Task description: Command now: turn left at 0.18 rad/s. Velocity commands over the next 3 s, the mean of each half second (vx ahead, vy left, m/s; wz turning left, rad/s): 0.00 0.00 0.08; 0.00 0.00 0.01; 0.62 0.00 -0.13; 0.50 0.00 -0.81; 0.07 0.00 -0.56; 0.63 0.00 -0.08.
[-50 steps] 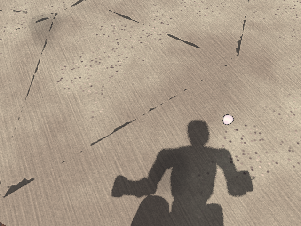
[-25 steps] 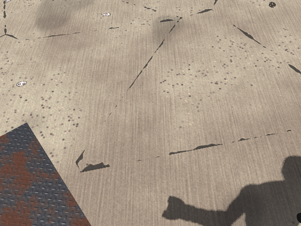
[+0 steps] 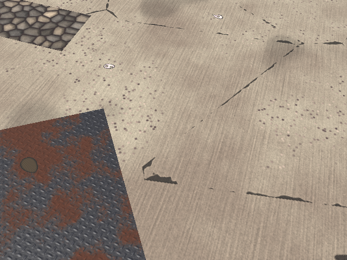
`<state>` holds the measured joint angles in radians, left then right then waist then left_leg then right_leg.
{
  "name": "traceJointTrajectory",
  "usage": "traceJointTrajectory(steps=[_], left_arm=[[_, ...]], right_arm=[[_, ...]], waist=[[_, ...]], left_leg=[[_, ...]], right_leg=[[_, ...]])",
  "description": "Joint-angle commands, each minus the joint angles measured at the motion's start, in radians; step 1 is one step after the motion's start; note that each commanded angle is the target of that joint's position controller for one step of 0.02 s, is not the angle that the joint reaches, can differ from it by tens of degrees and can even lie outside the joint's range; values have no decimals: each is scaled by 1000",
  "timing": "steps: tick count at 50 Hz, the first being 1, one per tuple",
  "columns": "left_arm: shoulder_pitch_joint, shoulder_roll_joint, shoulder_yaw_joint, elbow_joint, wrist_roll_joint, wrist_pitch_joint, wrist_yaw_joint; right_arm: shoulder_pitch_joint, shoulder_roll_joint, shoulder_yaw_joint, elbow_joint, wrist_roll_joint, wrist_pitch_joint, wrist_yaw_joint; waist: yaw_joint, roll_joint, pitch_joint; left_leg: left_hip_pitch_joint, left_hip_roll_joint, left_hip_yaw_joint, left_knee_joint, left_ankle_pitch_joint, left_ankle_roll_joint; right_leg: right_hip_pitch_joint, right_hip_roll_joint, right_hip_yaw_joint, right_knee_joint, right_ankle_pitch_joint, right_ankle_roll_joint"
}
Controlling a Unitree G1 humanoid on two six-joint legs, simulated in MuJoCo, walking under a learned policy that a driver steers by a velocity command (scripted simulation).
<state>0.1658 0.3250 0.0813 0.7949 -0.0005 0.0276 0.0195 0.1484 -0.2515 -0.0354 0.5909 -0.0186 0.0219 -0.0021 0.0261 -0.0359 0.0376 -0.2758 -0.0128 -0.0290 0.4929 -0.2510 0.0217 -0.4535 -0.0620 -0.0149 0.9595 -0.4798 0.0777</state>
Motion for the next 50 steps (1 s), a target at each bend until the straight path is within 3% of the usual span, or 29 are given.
traceJointTrajectory(steps=[1, 4, 6, 8, 9, 10, 11, 12, 13, 16, 26, 49, 50], left_arm=[[12, 69, 16, -50, 0, -4, 9], [-23, 30, -5, -59, -2, -5, 6], [-28, 39, -8, -63, -4, -5, 2], [8, 32, -12, -48, -1, -9, -3], [22, 34, -17, -42, 13, -13, -7], [30, 79, -12, -45, 26, -17, -4], [-1, 146, 5, -34, 14, -17, -2], [-28, 86, -5, -39, 6, -20, -8], [-36, 55, -16, -39, 14, -26, -12], [-30, 40, -24, -20, 14, -45, -7], [-15, 30, -35, 38, 8, -46, 6], [26, 17, -48, 193, 3, -45, 9], [63, 31, -41, 211, -3, -41, 13]], right_arm=[[-60, -135, -40, -44, 3, -27, -10], [-51, -124, -39, -17, 4, -23, -9], [-39, -130, -39, 6, 4, -19, -7], [-61, -111, -28, 24, 14, -19, -5], [-39, -94, -22, 43, 19, -22, -4], [-5, -80, -16, 57, 4, -30, -3], [48, -85, -22, 62, -5, -38, 3], [6, -98, -21, 74, -12, -35, 0], [-33, -118, -29, 77, -5, -30, -5], [-32, -94, -29, 94, -1, -12, -18], [17, -84, -38, 207, 8, -19, -28], [38, -83, -31, 427, 16, -12, -47], [67, -76, -31, 446, 23, -11, -48]], waist=[[5, 186, -132], [-24, 190, -130], [-36, 195, -126], [-3, 178, -113], [9, 145, -107], [-15, 77, -118], [-84, -68, -105], [-48, -76, -95], [-31, -55, -61], [-26, -40, -42], [-18, 38, -41], [-23, 32, -19], [-19, 13, -62]], left_leg=[[103, 213, -149, -122, 562, 190], [112, 204, -153, -106, 493, 193], [112, 221, -195, -104, 437, 207], [74, 202, -203, -93, 337, 180], [37, 175, -196, -96, 244, 136], [-6, 126, -167, -68, 126, 81], [-10, 56, -98, -79, 38, 39], [61, 30, -64, -67, 12, 3], [67, 29, -61, -54, 11, -2], [68, 36, -69, -51, 72, 8], [83, 37, -64, -57, 150, -9], [117, 35, -38, -84, 182, -23], [115, -5, 10, -45, -35, -15]], right_leg=[[-4, -4, 35, 32, 70, 20], [72, 2, 24, -160, 78, 14], [118, 8, 21, -260, 82, 4], [222, 20, 8, -458, 225, -19], [305, 11, 27, -572, 385, -38], [383, -57, 105, -571, 562, -64], [349, -81, 102, -514, 537, -113], [252, -68, 108, -542, 363, -138], [213, -52, 102, -560, 280, -125], [205, -30, 77, -556, 276, -92], [235, -8, 58, -541, 309, -97], [254, 19, 41, -577, 358, -105], [277, 32, 37, -588, 120, -123]])
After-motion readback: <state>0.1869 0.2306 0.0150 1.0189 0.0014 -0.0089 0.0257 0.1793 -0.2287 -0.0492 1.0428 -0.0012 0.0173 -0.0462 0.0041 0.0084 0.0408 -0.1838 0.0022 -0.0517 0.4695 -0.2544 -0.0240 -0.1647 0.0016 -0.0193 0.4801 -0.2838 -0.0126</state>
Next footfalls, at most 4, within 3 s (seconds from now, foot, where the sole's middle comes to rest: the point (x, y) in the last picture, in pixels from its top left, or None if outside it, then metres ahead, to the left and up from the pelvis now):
0.18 right None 0.03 -0.14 -0.78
1.28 left None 0.12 0.14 -0.78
1.74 right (193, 246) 0.51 -0.07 -0.78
2.20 left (189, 188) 0.76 -0.05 -0.78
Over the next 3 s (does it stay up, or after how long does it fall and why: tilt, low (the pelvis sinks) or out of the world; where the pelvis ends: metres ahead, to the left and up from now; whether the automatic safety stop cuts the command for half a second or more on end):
stays up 0.73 -0.14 -0.01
